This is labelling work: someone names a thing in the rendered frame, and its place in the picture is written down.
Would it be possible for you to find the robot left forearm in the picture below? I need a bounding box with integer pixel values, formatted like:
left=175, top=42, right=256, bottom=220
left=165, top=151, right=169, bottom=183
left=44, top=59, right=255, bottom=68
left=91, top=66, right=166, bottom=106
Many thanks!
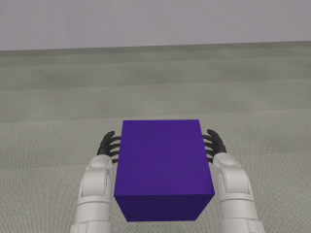
left=70, top=154, right=114, bottom=233

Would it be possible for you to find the carton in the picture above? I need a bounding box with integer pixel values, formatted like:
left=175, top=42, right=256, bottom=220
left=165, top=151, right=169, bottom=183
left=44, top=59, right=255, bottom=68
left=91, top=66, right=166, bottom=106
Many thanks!
left=114, top=119, right=215, bottom=222

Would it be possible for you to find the robot left hand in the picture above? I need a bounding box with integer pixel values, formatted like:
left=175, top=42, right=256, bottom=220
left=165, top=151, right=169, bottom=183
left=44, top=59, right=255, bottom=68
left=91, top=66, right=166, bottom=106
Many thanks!
left=96, top=130, right=121, bottom=164

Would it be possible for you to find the robot right hand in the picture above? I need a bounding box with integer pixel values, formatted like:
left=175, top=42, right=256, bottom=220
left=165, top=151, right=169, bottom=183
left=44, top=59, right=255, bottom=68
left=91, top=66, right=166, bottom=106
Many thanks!
left=202, top=129, right=226, bottom=164

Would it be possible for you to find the robot right forearm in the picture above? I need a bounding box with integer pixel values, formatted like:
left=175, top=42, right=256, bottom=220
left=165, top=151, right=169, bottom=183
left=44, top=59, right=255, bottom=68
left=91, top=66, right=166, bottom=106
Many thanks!
left=212, top=152, right=265, bottom=233

